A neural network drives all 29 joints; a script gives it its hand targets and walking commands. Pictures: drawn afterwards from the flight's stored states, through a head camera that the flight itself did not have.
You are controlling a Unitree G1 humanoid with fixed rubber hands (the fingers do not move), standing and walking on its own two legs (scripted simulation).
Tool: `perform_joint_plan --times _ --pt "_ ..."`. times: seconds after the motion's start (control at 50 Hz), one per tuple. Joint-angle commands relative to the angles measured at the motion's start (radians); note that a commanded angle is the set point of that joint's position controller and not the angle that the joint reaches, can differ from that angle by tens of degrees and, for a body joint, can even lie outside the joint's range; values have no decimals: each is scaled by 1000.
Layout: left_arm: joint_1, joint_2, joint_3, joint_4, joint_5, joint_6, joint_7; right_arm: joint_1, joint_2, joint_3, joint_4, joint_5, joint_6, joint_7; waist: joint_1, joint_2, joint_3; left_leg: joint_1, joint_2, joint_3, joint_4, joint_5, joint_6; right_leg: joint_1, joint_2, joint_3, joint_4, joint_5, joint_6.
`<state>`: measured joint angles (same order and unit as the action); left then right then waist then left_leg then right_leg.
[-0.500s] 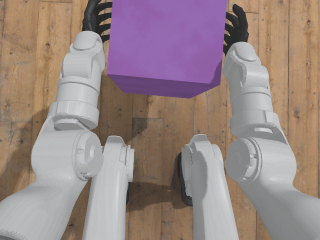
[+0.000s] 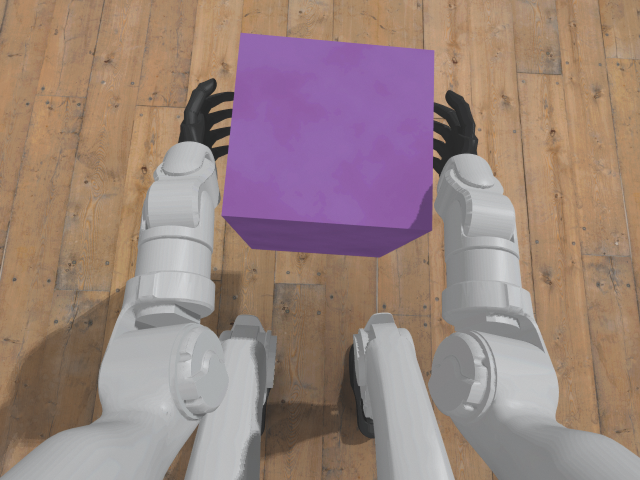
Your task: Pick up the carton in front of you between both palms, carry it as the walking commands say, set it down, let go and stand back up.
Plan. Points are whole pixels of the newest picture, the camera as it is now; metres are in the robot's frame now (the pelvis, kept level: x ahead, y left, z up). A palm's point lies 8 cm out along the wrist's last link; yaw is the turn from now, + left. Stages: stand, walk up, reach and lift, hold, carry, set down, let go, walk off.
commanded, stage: reach and lift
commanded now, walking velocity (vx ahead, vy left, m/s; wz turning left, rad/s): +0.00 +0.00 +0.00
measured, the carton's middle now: (325, 169) +0.49 -0.01 -0.12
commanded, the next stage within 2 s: hold in 2.00 s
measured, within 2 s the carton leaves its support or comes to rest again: neither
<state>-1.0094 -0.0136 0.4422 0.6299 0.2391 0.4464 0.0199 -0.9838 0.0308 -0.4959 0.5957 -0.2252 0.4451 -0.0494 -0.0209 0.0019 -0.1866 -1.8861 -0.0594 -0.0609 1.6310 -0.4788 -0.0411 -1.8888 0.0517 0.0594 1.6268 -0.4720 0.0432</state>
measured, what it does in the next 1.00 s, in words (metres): rises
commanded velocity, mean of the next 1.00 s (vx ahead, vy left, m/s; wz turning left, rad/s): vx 0.00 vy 0.00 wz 0.00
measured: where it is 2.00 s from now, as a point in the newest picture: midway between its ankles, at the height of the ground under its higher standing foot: (311, 406)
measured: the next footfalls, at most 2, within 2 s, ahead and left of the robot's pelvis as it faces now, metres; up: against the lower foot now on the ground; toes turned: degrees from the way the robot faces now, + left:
none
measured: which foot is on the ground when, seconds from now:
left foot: down 0.00-1.00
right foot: down 0.00-1.00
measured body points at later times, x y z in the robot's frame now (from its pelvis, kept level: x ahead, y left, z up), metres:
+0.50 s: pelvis +0.05 +0.00 +0.14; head +0.18 +0.00 +0.57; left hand +0.44 +0.14 +0.11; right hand +0.44 -0.16 +0.11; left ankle +0.10 +0.13 -0.50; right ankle +0.10 -0.13 -0.50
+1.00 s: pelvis +0.08 +0.00 +0.24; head +0.07 +0.00 +0.69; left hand +0.39 +0.15 +0.25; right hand +0.40 -0.16 +0.25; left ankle +0.10 +0.13 -0.50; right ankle +0.10 -0.13 -0.50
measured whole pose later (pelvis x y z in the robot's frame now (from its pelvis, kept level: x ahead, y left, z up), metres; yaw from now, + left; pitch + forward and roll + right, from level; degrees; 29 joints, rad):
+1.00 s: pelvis +0.08 +0.00 +0.24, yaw +0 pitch +2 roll +0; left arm -0.28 -0.16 0.27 0.38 0.25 0.55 0.00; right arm -0.29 0.16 -0.29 0.39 -0.25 0.55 -0.02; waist 0.00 0.00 -0.08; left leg -0.31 -0.02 -0.07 0.53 -0.25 -0.01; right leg -0.32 0.02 0.07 0.53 -0.24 0.01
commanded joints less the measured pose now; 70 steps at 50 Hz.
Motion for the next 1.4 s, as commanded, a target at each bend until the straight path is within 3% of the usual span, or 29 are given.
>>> perform_joint_plan --times 0.0,0.28,0.52,0.86,0.94,1.1,1.22,1.38 --pt "-605 -1123 -557 37 -202 -26 -256 -620 1089 591 57 200 -16 291 -15 31 -1029 643 -119 121 -214 233 11 641 121 -130 -207 243 -13" --pt "-322 -1152 -565 31 -153 -70 -235 -342 1138 615 72 159 -59 287 4 3 -774 898 -106 59 -478 228 28 875 114 -73 -471 228 -23" --pt "-99 -1167 -644 -45 -153 -68 -245 -110 1159 685 15 147 -60 285 8 2 -603 1193 -84 20 -723 313 36 1190 92 -24 -717 311 -37" --pt "200 -1126 -737 -196 -174 41 -252 185 1129 789 -140 166 47 284 23 -10 -274 1637 -50 -9 -1099 476 41 1644 55 9 -1095 478 -37" --pt "240 -1119 -752 -246 -185 91 -255 218 1113 806 -191 174 96 285 27 -6 -171 1713 -42 -12 -1177 448 41 1711 47 11 -1172 445 -38" --pt "191 -1081 -636 -193 -129 143 -278 173 1080 682 -132 119 147 304 22 -2 33 1709 -29 -2 -1245 245 50 1711 39 2 -1244 237 -49" --pt "103 -1103 -659 -226 -142 134 -282 85 1106 708 -165 135 139 312 25 -1 -42 1746 -29 3 -1238 269 52 1754 38 -2 -1234 265 -47" --pt "135 -1090 -672 -245 -142 144 -274 113 1094 724 -187 136 149 306 28 -2 -62 1786 -32 2 -1253 321 45 1791 41 -2 -1248 315 -41"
